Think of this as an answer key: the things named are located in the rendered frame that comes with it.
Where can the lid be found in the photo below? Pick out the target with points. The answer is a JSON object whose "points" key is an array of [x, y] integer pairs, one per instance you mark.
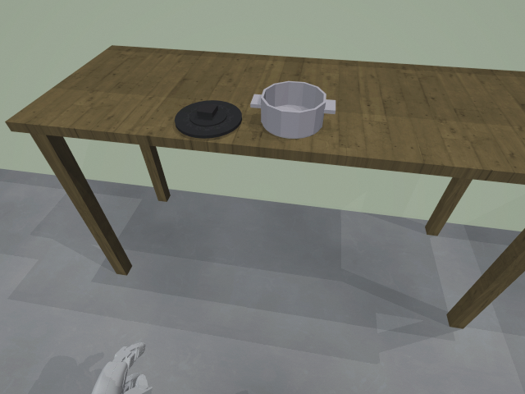
{"points": [[227, 118]]}

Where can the knob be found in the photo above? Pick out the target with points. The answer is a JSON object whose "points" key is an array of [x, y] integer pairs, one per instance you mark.
{"points": [[207, 110]]}

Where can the left robot hand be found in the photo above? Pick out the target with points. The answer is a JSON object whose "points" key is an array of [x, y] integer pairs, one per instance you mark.
{"points": [[113, 380]]}

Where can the table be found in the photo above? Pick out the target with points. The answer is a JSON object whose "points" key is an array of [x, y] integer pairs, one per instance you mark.
{"points": [[465, 123]]}

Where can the pot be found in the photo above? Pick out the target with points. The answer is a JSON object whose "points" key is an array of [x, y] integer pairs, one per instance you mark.
{"points": [[293, 109]]}

